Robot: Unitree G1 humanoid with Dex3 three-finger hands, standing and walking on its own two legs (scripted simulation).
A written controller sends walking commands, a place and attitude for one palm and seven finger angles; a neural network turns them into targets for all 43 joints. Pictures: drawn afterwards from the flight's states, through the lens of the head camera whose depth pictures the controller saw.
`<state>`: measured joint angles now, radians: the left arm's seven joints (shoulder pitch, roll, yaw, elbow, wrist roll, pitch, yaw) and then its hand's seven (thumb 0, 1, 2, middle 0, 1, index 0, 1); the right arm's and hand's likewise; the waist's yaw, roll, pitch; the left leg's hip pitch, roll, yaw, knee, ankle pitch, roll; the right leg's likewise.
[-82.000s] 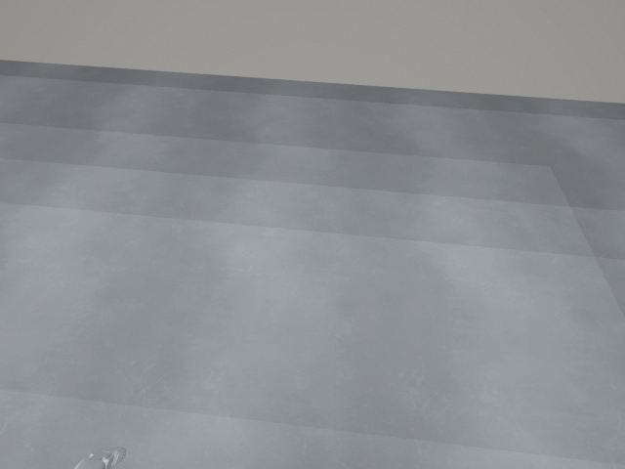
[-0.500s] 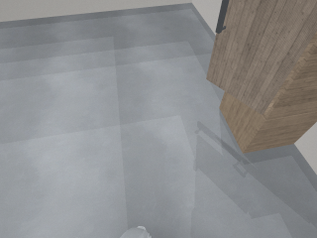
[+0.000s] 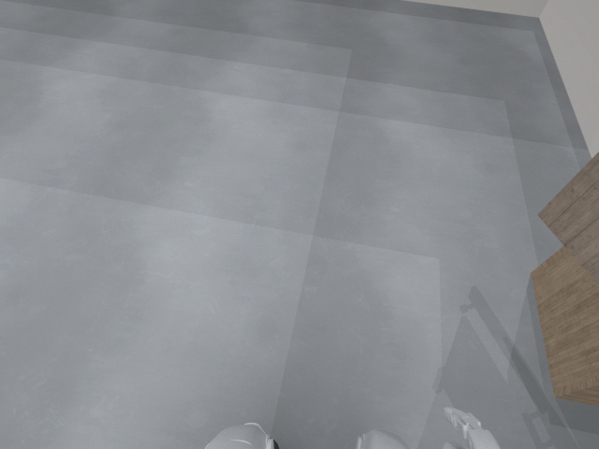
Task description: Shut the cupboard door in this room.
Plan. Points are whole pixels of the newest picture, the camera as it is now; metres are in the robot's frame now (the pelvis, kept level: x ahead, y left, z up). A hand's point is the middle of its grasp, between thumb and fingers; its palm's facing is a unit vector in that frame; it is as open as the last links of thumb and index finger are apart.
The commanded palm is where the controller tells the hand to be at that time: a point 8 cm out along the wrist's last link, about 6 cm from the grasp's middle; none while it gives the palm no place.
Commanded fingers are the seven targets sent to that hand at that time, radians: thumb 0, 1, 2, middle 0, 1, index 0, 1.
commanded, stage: walk to a spot facing it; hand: left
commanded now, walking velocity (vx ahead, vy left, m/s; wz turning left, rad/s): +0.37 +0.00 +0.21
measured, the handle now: out of the picture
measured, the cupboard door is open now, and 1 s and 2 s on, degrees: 30 30 30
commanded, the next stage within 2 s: turn to face it in 0.22 s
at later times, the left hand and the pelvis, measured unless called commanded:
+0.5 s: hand (222, 338) +0.28 +0.16 -0.14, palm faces +0.12 -0.97 -0.21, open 7.2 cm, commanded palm none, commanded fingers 0.00 0.90 0.90 -0.20 -0.30 -0.20 -0.30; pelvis +0.22 -0.03 +0.02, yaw +5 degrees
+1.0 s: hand (233, 257) +0.44 +0.17 -0.15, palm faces -0.18 -0.95 -0.27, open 7.4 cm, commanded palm none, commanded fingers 0.00 0.90 0.90 -0.20 -0.30 -0.20 -0.30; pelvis +0.30 -0.02 +0.00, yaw -13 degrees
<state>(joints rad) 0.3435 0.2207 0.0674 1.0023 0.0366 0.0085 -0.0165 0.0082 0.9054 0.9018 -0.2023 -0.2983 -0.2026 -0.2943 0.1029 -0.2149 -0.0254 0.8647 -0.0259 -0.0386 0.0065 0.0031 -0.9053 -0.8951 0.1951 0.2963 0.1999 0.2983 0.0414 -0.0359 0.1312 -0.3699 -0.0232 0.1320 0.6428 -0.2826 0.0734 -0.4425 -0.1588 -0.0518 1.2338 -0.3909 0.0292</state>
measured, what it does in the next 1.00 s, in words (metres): walks ahead: right foot, then left foot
